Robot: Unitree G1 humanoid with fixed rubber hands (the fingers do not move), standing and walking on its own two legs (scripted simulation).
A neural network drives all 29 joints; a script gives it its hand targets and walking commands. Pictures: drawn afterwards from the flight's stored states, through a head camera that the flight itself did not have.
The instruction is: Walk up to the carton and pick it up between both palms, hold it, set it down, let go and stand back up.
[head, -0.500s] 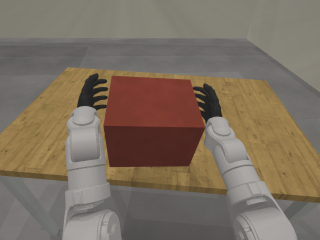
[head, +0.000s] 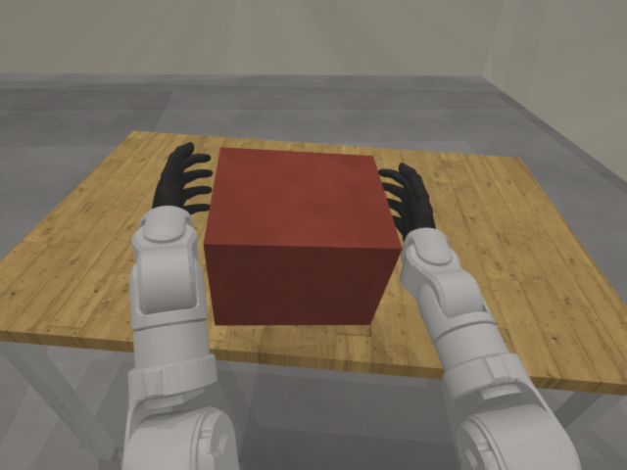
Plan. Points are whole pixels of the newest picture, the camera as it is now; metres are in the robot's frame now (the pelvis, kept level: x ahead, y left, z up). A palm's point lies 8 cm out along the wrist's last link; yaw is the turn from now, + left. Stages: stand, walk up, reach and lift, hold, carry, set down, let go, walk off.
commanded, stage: hold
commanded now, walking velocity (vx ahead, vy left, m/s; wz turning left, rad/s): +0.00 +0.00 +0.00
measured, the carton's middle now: (296, 237) +0.37 +0.01 +0.15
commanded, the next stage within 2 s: set down in 2.00 s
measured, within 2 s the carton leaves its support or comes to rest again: neither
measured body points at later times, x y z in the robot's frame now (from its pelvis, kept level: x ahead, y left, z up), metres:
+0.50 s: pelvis +0.00 +0.00 +0.00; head -0.05 +0.03 +0.45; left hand +0.37 +0.15 +0.21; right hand +0.37 -0.14 +0.18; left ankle +0.04 +0.13 -0.75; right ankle +0.01 -0.11 -0.75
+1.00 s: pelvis +0.00 +0.00 +0.00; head -0.05 +0.03 +0.45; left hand +0.37 +0.15 +0.21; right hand +0.37 -0.14 +0.18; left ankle +0.04 +0.13 -0.75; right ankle +0.01 -0.11 -0.75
